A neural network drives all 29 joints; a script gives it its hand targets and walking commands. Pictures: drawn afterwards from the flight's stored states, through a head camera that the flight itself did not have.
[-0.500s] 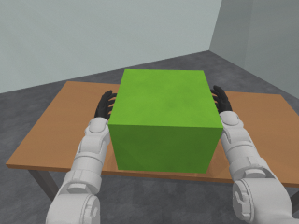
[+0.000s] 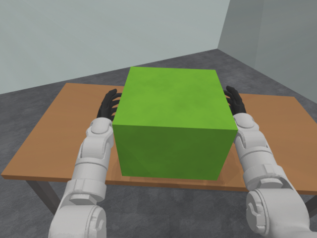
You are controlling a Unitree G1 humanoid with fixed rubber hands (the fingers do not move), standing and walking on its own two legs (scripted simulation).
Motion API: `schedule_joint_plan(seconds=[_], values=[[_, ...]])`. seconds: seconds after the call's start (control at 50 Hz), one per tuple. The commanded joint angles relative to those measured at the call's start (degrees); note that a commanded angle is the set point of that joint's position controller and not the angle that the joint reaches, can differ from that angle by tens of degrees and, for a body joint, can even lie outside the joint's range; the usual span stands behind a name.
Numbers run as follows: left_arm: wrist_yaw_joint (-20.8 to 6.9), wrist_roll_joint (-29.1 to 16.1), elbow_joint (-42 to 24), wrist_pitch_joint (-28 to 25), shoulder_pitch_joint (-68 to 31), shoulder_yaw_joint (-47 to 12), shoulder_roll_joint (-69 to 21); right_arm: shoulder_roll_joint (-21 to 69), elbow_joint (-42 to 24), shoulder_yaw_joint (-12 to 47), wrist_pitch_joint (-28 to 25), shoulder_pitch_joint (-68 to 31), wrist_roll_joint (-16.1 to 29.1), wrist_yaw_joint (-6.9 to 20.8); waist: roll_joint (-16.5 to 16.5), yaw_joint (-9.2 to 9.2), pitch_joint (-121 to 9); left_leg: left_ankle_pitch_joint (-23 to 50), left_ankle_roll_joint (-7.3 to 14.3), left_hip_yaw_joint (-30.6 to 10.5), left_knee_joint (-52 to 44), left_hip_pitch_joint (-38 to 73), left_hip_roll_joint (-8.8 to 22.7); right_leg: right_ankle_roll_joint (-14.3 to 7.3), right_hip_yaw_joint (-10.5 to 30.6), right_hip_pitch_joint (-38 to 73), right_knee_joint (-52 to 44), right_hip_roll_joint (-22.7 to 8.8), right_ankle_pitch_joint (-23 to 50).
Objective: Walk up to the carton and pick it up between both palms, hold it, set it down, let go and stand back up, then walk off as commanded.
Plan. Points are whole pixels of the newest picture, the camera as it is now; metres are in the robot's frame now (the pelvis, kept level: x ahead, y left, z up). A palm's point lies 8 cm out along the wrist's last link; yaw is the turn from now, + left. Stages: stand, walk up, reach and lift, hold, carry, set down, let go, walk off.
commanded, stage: reach and lift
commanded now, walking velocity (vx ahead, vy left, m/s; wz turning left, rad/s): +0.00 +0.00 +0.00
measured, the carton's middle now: (171, 120) +0.40 -0.03 +0.11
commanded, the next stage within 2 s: hold in 0.94 s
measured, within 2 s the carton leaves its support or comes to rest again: neither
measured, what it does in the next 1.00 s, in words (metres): stands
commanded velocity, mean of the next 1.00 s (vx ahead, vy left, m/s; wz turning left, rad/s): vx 0.00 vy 0.00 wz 0.00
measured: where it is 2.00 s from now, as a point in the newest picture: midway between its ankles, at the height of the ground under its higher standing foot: outside the picture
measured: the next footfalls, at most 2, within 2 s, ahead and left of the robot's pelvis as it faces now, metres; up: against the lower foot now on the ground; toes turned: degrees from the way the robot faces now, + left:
none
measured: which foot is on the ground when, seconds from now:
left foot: down 0.00-1.00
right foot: down 0.00-1.00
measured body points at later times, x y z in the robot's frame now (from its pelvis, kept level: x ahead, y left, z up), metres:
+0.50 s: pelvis +0.00 +0.00 +0.00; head -0.04 +0.02 +0.45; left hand +0.39 +0.15 +0.16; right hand +0.39 -0.20 +0.17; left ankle +0.01 +0.13 -0.74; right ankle +0.05 -0.13 -0.74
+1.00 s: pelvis +0.00 +0.00 +0.00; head -0.05 +0.02 +0.45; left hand +0.38 +0.15 +0.17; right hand +0.39 -0.19 +0.19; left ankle +0.01 +0.13 -0.74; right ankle +0.05 -0.13 -0.74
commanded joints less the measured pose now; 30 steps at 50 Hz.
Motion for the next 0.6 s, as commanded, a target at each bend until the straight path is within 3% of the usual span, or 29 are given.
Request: schedule_joint_plan(seconds=[0.0, 0.1, 0.14, 0.16, 0.18, 0.22, 0.26, 0.3, 0.34, 0.4, 0.5, 0.52, 0.58], values=[[-9.3, -5.3, -17.9, -1.2, -46.2, -20.6, -32.1, 42.3, -19.6, 15.1, -4.9, -40.4, 10.2, 8.9, 0.5, 0.61, -22.2, 9.4, -0.4, 1.6, -9.5, -2.4, -5.3, 0.8, 3.0, 20.9, -2.8, 4.2, 6.2], [-10.6, -3.8, -15.5, 1.3, -42.2, -18.5, -31.0, 40.4, -18.3, 13.2, -3.4, -37.8, 10.0, 8.4, 0.0, -0.14, -17.4, 8.7, -0.3, 1.7, -10.3, -2.8, -5.1, 0.6, 3.1, 21.1, -3.1, 4.0, 6.2], [-10.7, -3.9, -19.1, 1.2, -45.1, -19.0, -30.6, 41.3, -17.6, 13.3, -3.0, -37.6, 10.0, 8.5, 0.2, 0.33, -17.8, 9.7, -0.4, 1.5, -10.3, -1.8, -4.9, 0.6, 2.8, 20.9, -2.6, 4.3, 6.0], [-10.8, -4.2, -19.5, 1.4, -45.4, -19.8, -31.0, 40.9, -17.6, 13.2, -3.0, -37.0, 10.2, 8.4, 1.2, -0.66, -18.0, 10.2, -0.9, 1.6, -10.0, -1.7, -5.0, 0.5, 2.8, 20.7, -2.7, 4.2, 6.7], [-10.6, -3.9, -19.3, 1.8, -45.6, -19.4, -31.4, 41.6, -18.4, 14.5, -2.9, -38.7, 10.7, 8.6, 1.3, 0.57, -18.0, 10.7, -0.6, 1.5, -10.0, -2.4, -5.0, 0.6, 2.9, 21.3, -2.3, 4.3, 6.6], [-10.6, -4.8, -20.0, 2.2, -44.4, -19.9, -31.3, 40.6, -21.1, 14.7, -3.0, -39.5, 11.0, 8.3, 0.9, -0.61, -19.8, 12.2, -0.9, 1.5, -9.4, -1.9, -5.2, 0.7, 3.1, 22.4, -2.4, 4.2, 9.1], [-10.6, -4.5, -19.9, 2.2, -45.3, -19.4, -31.2, 41.5, -22.4, 15.9, -2.7, -40.8, 11.6, 8.1, 1.5, 0.50, -19.2, 10.9, -0.5, 1.9, -9.8, -2.7, -5.4, 0.8, 3.2, 22.4, -2.4, 4.0, 7.9], [-10.9, -3.4, -17.6, 3.1, -42.1, -17.2, -29.7, 40.3, -20.9, 14.9, -2.0, -39.1, 11.0, 8.2, -1.2, 0.85, -17.7, 10.1, 0.1, 1.7, -10.3, -2.5, -5.3, 0.8, 3.2, 22.2, -3.1, 4.2, 6.7], [-11.2, -4.4, -19.0, 3.4, -44.1, -18.3, -29.9, 39.7, -19.1, 13.7, -1.5, -37.7, 10.6, 8.4, 0.8, -0.48, -17.4, 9.2, -0.4, 1.7, -10.6, -2.5, -5.2, 0.6, 3.1, 21.8, -2.7, 4.0, 6.2], [-10.7, -5.5, -22.0, 3.4, -44.4, -20.6, -31.2, 40.9, -23.2, 15.8, -1.8, -39.6, 11.6, 8.1, 1.3, 0.15, -19.5, 12.9, -0.8, 1.5, -9.5, -1.5, -4.9, 0.6, 3.0, 22.1, -2.4, 4.4, 8.0], [-11.3, -3.9, -18.7, 5.0, -42.8, -17.9, -30.1, 39.4, -20.0, 13.8, -0.5, -38.0, 10.4, 8.4, -0.2, 0.03, -15.2, 7.7, 0.0, 1.6, -11.1, -2.8, -5.0, 0.4, 2.8, 20.7, -3.3, 4.3, 3.5], [-11.2, -3.7, -19.6, 5.3, -43.2, -17.3, -29.9, 40.2, -21.5, 15.0, -0.8, -40.0, 11.2, 8.5, 0.0, 1.17, -16.6, 7.9, 0.3, 1.9, -11.2, -2.5, -5.2, 0.3, 3.1, 21.1, -3.3, 4.1, 3.7], [-11.0, -4.7, -21.8, 5.5, -45.2, -19.6, -31.6, 40.3, -21.8, 14.5, -0.5, -39.6, 11.4, 8.6, 1.5, -0.29, -17.1, 9.5, -0.4, 1.3, -10.6, -1.4, -4.8, 0.0, 3.0, 20.0, -3.2, 4.5, 4.2]])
